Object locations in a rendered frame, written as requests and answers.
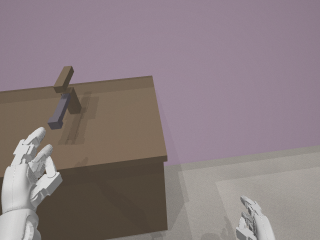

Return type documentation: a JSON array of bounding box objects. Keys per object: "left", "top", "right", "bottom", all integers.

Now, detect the counter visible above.
[{"left": 0, "top": 65, "right": 168, "bottom": 240}]

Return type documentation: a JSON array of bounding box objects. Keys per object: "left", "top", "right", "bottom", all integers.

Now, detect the right robot hand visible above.
[{"left": 236, "top": 195, "right": 276, "bottom": 240}]

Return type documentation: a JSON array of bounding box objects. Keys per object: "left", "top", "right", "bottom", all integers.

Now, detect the robot left forearm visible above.
[{"left": 0, "top": 208, "right": 41, "bottom": 240}]

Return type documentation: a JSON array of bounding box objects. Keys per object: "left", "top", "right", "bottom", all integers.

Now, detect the tap lever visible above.
[{"left": 47, "top": 93, "right": 71, "bottom": 130}]

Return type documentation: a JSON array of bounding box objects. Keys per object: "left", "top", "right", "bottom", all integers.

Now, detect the left robot hand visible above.
[{"left": 1, "top": 127, "right": 63, "bottom": 214}]

